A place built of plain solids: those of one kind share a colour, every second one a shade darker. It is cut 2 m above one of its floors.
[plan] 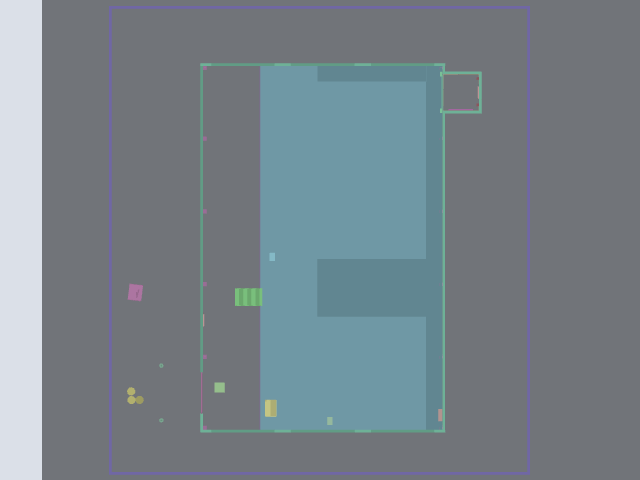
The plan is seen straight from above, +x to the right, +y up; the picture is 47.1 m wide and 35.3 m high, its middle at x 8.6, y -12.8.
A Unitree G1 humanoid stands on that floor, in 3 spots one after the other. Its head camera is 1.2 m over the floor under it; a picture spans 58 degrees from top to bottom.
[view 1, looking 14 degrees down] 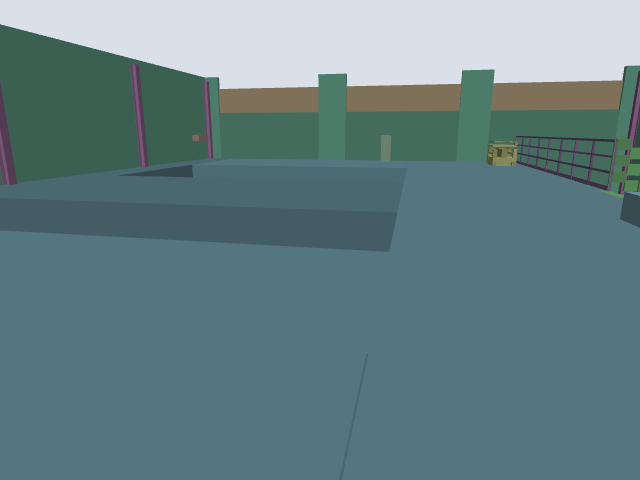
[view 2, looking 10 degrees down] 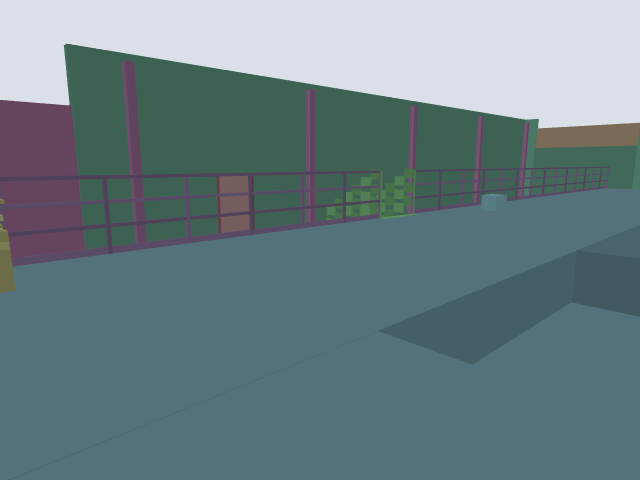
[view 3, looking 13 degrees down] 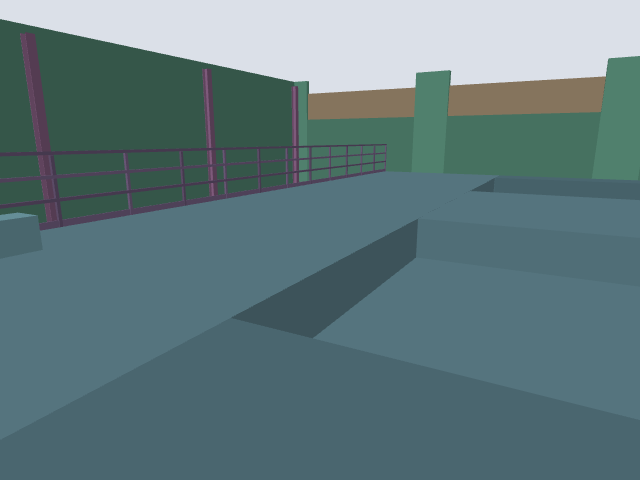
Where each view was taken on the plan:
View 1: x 8.20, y -7.55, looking -78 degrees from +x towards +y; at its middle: raised_floor_bank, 7.01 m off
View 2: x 10.30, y -25.15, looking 137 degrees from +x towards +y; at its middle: raised_floor_bank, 6.91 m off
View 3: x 10.30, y -16.35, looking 119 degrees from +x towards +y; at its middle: raised_floor_bank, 5.34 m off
